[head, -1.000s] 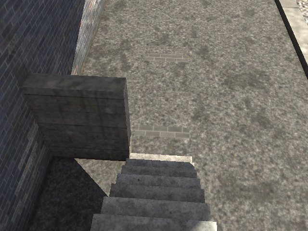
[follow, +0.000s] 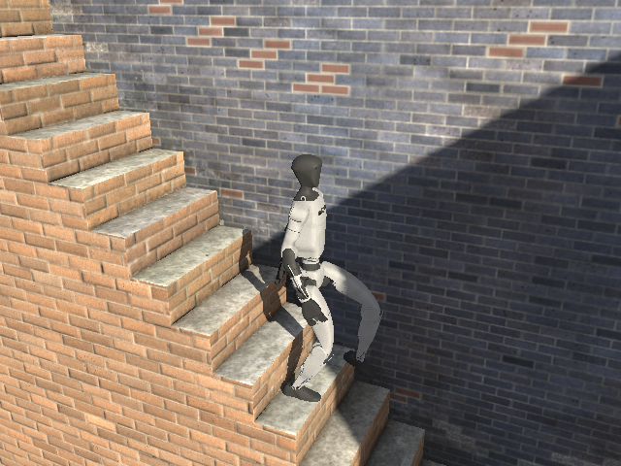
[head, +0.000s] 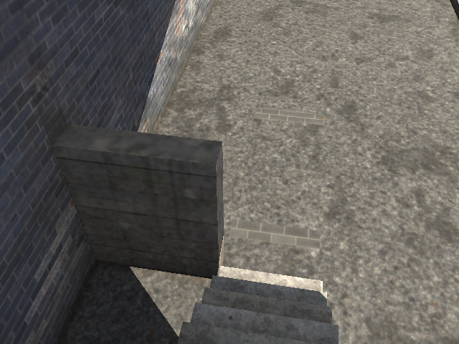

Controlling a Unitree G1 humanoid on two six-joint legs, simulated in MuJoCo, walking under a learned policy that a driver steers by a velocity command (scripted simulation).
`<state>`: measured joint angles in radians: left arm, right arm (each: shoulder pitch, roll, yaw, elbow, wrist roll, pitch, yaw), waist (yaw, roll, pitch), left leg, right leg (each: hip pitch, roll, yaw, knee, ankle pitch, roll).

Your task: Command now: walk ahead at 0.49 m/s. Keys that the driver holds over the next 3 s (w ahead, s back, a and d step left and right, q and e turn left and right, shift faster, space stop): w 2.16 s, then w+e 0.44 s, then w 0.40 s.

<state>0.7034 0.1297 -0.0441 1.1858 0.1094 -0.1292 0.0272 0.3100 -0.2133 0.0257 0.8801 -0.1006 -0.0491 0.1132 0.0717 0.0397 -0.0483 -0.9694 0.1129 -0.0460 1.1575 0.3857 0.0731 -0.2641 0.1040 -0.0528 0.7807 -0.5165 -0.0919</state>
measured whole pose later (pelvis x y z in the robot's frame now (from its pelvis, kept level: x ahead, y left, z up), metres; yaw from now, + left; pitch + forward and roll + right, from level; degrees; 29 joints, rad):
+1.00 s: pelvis +0.47 +0.00 -0.47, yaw -1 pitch +0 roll -3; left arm 0.71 0.11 -0.06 1.16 0.09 -0.15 0.03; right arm 0.27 -0.21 0.04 0.91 -0.13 -0.09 0.10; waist 0.11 0.04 -0.05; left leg -0.80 0.09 -0.02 0.90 0.49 0.04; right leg -0.34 0.10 -0.04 1.02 -0.67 -0.08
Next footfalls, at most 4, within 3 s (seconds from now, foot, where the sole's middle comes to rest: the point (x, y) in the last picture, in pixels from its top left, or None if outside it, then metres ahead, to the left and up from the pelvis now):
0.22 left None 0.23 0.12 -0.95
0.70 right None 0.44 -0.09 -1.17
1.16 left None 0.67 0.11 -1.38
1.68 right None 0.87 -0.11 -1.60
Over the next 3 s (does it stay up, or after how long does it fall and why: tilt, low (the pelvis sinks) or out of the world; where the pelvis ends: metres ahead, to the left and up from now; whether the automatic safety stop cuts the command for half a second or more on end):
stays up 1.50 -0.09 -1.46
